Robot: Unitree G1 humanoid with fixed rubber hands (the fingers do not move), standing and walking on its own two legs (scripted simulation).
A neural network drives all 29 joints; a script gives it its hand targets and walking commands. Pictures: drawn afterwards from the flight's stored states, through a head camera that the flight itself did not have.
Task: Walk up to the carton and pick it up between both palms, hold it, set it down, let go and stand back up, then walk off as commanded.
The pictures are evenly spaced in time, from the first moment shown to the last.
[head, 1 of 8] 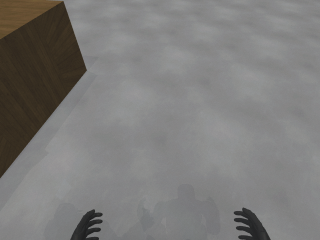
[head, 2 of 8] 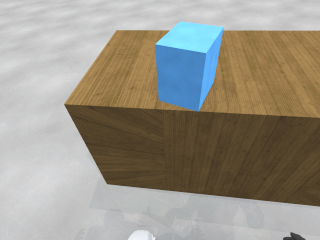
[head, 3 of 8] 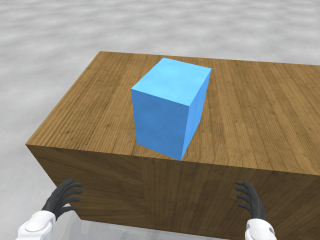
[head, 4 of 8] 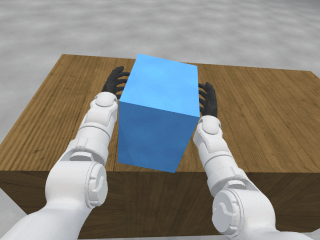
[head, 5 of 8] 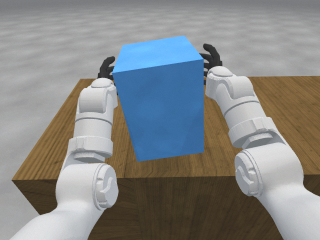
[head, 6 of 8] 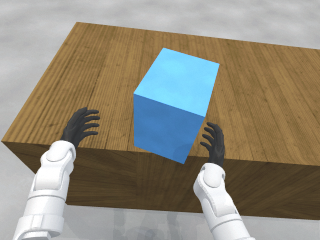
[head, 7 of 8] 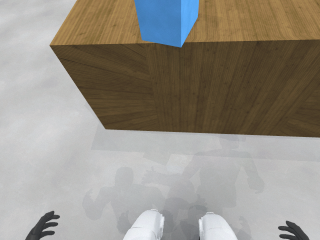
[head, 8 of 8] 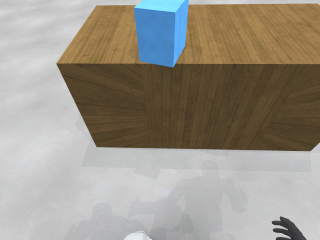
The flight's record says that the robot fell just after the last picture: no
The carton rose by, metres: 0.19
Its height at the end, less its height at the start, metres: +0.00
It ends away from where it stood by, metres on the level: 0.03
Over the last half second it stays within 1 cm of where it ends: yes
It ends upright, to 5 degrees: yes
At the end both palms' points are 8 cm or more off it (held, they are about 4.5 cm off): yes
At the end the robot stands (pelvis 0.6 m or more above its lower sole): yes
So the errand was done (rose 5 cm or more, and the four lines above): yes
